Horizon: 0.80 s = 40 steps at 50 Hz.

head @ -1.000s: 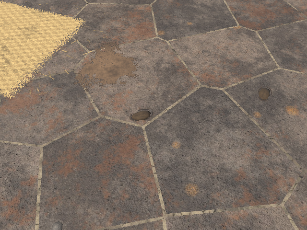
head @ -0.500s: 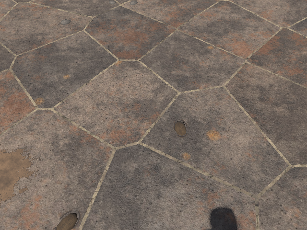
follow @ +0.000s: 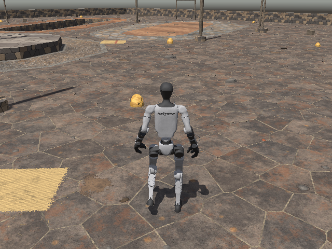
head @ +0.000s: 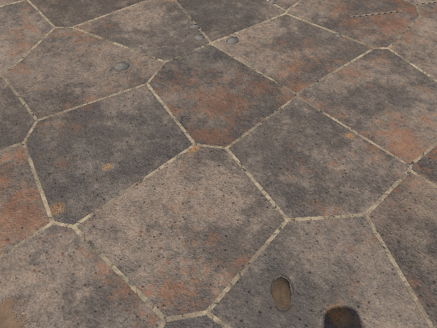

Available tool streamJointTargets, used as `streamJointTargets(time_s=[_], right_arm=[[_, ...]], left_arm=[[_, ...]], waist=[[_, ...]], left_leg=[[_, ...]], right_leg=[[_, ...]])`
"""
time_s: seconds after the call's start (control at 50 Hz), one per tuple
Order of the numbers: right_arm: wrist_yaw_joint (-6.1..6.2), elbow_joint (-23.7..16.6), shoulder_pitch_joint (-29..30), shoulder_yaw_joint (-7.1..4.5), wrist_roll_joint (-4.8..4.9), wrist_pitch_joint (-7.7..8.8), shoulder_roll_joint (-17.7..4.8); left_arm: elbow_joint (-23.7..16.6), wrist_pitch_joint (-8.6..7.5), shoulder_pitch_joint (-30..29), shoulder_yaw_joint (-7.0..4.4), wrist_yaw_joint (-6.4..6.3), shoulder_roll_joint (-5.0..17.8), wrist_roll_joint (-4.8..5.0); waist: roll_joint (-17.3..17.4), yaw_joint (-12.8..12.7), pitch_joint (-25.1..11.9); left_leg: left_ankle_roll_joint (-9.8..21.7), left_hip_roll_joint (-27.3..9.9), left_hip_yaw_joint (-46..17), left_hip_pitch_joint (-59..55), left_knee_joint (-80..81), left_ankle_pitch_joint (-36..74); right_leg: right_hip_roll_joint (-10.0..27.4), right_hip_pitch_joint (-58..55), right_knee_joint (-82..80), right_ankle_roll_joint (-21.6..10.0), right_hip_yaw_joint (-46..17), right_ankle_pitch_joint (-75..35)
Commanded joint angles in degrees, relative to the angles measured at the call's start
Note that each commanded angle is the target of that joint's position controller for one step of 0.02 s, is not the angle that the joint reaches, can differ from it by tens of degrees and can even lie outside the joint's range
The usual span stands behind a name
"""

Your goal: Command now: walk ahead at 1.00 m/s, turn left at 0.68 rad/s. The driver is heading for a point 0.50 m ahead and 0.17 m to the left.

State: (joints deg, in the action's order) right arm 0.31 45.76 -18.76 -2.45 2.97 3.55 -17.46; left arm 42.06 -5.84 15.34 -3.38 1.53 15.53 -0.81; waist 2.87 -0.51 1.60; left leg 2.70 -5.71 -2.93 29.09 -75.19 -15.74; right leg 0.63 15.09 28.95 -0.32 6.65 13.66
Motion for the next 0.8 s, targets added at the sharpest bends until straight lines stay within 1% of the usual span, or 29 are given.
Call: streamJointTargets(time_s=[0.02, 0.1, 0.16, 0.18, 0.22, 0.24, 0.26, 0.28, 0.3, 0.32, 0.34, 0.36, 0.38, 0.4, 0.42, 0.44, 0.46, 0.48, 0.5, 0.54, 0.58, 0.64, 0.68, 0.7, 0.72, 0.74, 0.76, 0.78, 0.8], right_arm=[[-0.57, -4.3, -1.6, -0.21, 0.05, -2.48, 1.6], [-1.47, -7.1, 4.3, -0.24, -1.20, -2.77, 0.2], [-3.32, -8.9, 10.8, -0.19, -1.35, -2.00, -1.2], [-3.98, -9.6, 12.4, -0.26, -1.26, -1.70, -1.7], [-4.54, -10.4, 12.1, -1.31, -0.74, -1.55, -4.3], [-4.41, -10.3, 9.2, -2.15, -0.15, -1.90, -6.1], [-4.17, -9.4, 2.9, -3.28, 0.35, -2.56, -8.3], [-3.76, -6.8, -8.6, -5.25, 0.16, -3.44, -12.2], [-2.55, -3.6, -19.4, -7.23, 0.44, -4.19, -15.4], [-2.19, -3.0, -15.5, -7.38, 0.26, -4.60, -17.9], [-2.69, -7.9, -8.4, -4.86, -2.77, -1.93, -15.6], [-2.93, -9.9, -7.7, -4.29, -2.99, -0.58, -10.3], [-3.50, -9.1, -4.6, -3.66, -3.43, 0.84, -8.8], [-3.62, -9.6, -0.5, -3.59, -3.48, 1.94, -8.5], [-3.25, -10.4, 3.2, -3.56, -3.68, 2.17, -8.9], [-2.65, -10.9, 4.7, -3.01, -3.69, 2.01, -7.7], [-1.89, -10.2, 5.1, -2.71, -3.08, 1.78, -7.1], [-0.99, -9.4, 4.0, -2.56, -2.52, 1.74, -6.9], [-0.13, -8.5, 2.9, -2.50, -2.57, 1.55, -7.0], [1.20, -7.5, 1.7, -2.51, -2.31, 0.41, -6.9], [1.90, -5.9, -2.1, -2.38, -2.07, -0.75, -6.4], [2.04, -4.4, -3.3, -2.12, -2.59, -1.60, -5.5], [2.01, -4.3, -1.3, -2.03, -3.11, -1.78, -4.7], [1.89, -4.8, 1.1, -2.03, -3.22, -1.91, -4.6], [1.62, -5.7, 2.0, -1.77, -3.62, -1.97, -3.7], [1.21, -5.7, -5.0, -0.85, -3.82, -1.86, -1.2], [0.38, -2.7, -14.1, -0.22, -2.60, -2.10, -0.6], [-0.01, -2.1, -11.5, -1.28, -1.99, -2.86, -5.8], [0.26, -3.5, -4.0, -1.93, -1.49, -4.12, -7.3]], left_arm=[[-1.4, -1.54, -4.3, -0.75, -0.05, 1.3, 0.62], [-0.7, -1.88, -5.4, -1.53, -1.35, 4.8, -0.40], [0.0, -1.72, -2.8, -2.25, -1.98, 8.8, 0.18], [0.1, -1.37, -2.3, -2.54, -2.02, 10.3, 0.31], [0.1, -0.26, -1.6, -3.25, -2.06, 13.8, 0.63], [-0.2, 0.76, -1.3, -3.67, -2.13, 15.4, 1.13], [-0.7, 1.76, -2.3, -4.09, -2.10, 17.0, 1.58], [-1.6, 2.22, -4.2, -4.16, -2.05, 17.3, 1.84], [-1.5, 1.70, -6.2, -3.36, -1.80, 14.7, 2.19], [-3.7, -0.71, -4.8, -0.11, -1.12, 2.5, 0.94], [-8.0, -3.72, 3.2, 1.78, -0.42, 0.7, 2.48], [-8.0, -5.06, -5.0, 0.52, -0.38, 8.6, 3.80], [-8.8, -4.80, -9.4, 0.00, -0.90, 8.8, 4.40], [-7.9, -4.01, -7.7, 0.32, -1.67, 7.5, 2.91], [-6.6, -2.78, -5.3, -0.06, -1.83, 8.2, 1.56], [-5.6, -1.33, -3.5, -0.66, -1.71, 9.4, 1.24], [-5.5, -0.35, -4.1, -0.57, -1.76, 8.5, 0.89], [-6.5, 0.01, -7.0, -0.02, -1.84, 6.9, 0.16], [-7.4, 0.22, -9.6, 0.64, -1.92, 4.8, -0.25], [-7.4, 0.20, -12.3, 1.78, -1.51, 1.8, -0.48], [-7.5, -0.39, -15.9, 1.73, -0.55, 1.9, -0.27], [-8.3, -0.99, -18.6, 0.82, 0.51, 4.1, -0.15], [-6.9, -1.58, -14.8, -0.28, 0.94, 6.3, -0.52], [-4.9, -1.94, -9.4, -0.79, 0.94, 6.9, -0.83], [-3.3, -2.29, -4.4, -1.20, 0.77, 8.3, -1.43], [-3.9, -2.27, -2.1, -0.81, 0.45, 9.9, -3.16], [-2.6, -1.46, -0.6, 0.25, 0.54, 5.6, -2.57], [-3.4, -0.51, -2.3, 0.33, 0.70, 4.9, -0.42], [-3.9, 0.56, -6.1, 0.41, 0.52, 4.8, 0.33]], waist=[[-9.0, 2.7, 2.3], [-5.0, 3.6, 6.6], [-0.5, 1.4, 8.1], [-0.2, 1.2, 8.3], [-3.0, 2.5, 5.4], [-5.6, 4.6, 2.9], [-8.6, 8.6, -0.6], [-9.7, 14.3, -6.0], [-5.4, 19.4, -9.0], [19.7, 11.3, -2.2], [20.6, 2.4, -16.6], [6.4, 6.6, -12.7], [-4.5, 3.4, -2.3], [-7.4, 0.0, -2.4], [-7.5, -1.7, -2.2], [-7.2, -2.7, -2.1], [-7.3, -3.2, -1.0], [-6.9, -1.9, 0.1], [-6.0, -0.9, 0.1], [-3.5, 1.2, -2.7], [-2.0, 4.8, -5.1], [1.3, 5.9, -4.5], [2.3, 3.3, -4.7], [2.2, 0.1, -6.2], [-0.4, -1.8, -9.8], [-10.9, 0.2, -17.3], [-18.1, 1.8, -26.2], [-11.1, 0.3, -24.2], [-6.3, 0.0, -17.7]], left_leg=[[-0.3, -6.4, -3.9, 10.6, 0.1, 1.2], [-0.9, -5.2, -1.2, 13.3, 10.7, 16.1], [1.4, -3.2, 4.3, 10.1, 23.7, 24.9], [2.2, -2.1, 6.2, 8.7, 27.3, 25.6], [4.0, 2.6, 11.6, 3.3, 30.3, 22.5], [4.8, 5.5, 14.1, -0.1, 29.7, 17.8], [6.2, 7.5, 14.9, -6.9, 28.3, 12.2], [8.1, 9.0, 13.6, -21.8, 27.7, 7.5], [10.6, 8.8, 8.0, -38.9, 32.6, 8.4], [17.0, 3.9, -8.3, -44.3, 37.9, 11.3], [26.9, -8.9, -46.5, -51.4, 54.9, -13.8], [21.8, -10.6, -49.5, -45.5, 63.5, -15.8], [18.2, -9.3, -42.7, -33.4, 63.8, -4.9], [17.8, -9.0, -37.2, -27.1, 60.3, 7.8], [17.1, -7.5, -30.8, -20.3, 57.8, 21.7], [15.7, -5.6, -23.7, -15.4, 57.8, 29.0], [14.3, -3.9, -18.8, -11.9, 58.3, 33.7], [13.6, -1.7, -14.1, -9.8, 58.6, 41.2], [12.4, 0.7, -9.7, -9.0, 58.2, 47.0], [9.4, 5.4, -2.7, -10.5, 56.3, 45.8], [7.1, 5.2, -2.8, -15.5, 55.5, 38.3], [6.5, 1.9, -6.7, -20.5, 52.7, 30.4], [6.0, 0.4, -9.0, -23.8, 47.3, 31.2], [4.8, 1.5, -8.4, -24.6, 41.7, 35.1], [2.5, 5.0, -6.5, -23.0, 32.6, 31.5], [-1.4, 10.0, -6.4, -10.4, 14.9, 3.6], [-4.0, 12.9, -9.0, -3.0, 4.0, -24.6], [-4.7, 10.0, -11.4, -1.1, 0.8, -23.5], [-5.7, 7.9, -8.7, 1.2, -0.1, -19.8]], right_leg=[[16.0, -3.3, -20.3, -7.7, -12.3, -1.8], [12.6, -1.8, -23.2, -7.1, 0.8, -9.8], [11.7, -6.8, -24.8, -5.3, 6.9, -13.5], [11.9, -9.7, -24.3, -4.7, 8.3, -18.3], [12.4, -16.9, -17.9, -3.7, 9.7, -46.2], [12.9, -20.6, -11.4, -3.4, 9.9, -62.1], [13.9, -21.2, -1.6, -3.5, 9.8, -73.6], [14.1, -15.7, 13.1, -3.9, 8.3, -75.9], [9.8, -3.7, 34.5, -1.7, 7.5, -58.0], [-5.8, 18.8, 64.8, 1.5, 3.9, 15.6], [-7.5, 32.2, 71.1, -0.2, -13.0, 20.4], [-3.5, 30.9, 64.5, -2.9, -15.9, 14.3], [-1.6, 29.4, 56.7, -3.5, -13.8, 10.2], [1.1, 25.5, 52.9, -2.4, -14.4, 8.6], [3.1, 19.9, 49.9, -0.9, -14.4, 8.1], [4.9, 15.6, 46.6, 0.3, -14.1, 7.7], [5.9, 14.2, 41.5, 1.3, -12.5, 7.6], [5.3, 14.0, 35.9, 2.4, -10.1, 5.1], [4.2, 13.7, 30.1, 3.2, -8.4, 0.6], [1.6, 10.3, 16.3, 3.8, -6.1, -12.6], [-0.9, 8.9, 6.2, 3.8, -5.2, -25.8], [-1.3, 9.2, -0.4, 2.0, -7.0, -27.9], [-1.3, 7.9, -2.4, -0.1, -7.7, -25.2], [-1.8, 3.3, -5.1, -1.3, -6.8, -27.6], [0.9, -4.8, -4.8, -2.4, -8.1, -42.5], [14.0, -22.3, 0.9, -11.3, -22.0, -64.5], [23.4, -31.1, -0.1, -20.8, -37.7, -63.0], [22.3, -26.3, -3.3, -20.2, -39.6, -43.8], [20.0, -19.2, -5.9, -17.6, -36.5, -25.2]])
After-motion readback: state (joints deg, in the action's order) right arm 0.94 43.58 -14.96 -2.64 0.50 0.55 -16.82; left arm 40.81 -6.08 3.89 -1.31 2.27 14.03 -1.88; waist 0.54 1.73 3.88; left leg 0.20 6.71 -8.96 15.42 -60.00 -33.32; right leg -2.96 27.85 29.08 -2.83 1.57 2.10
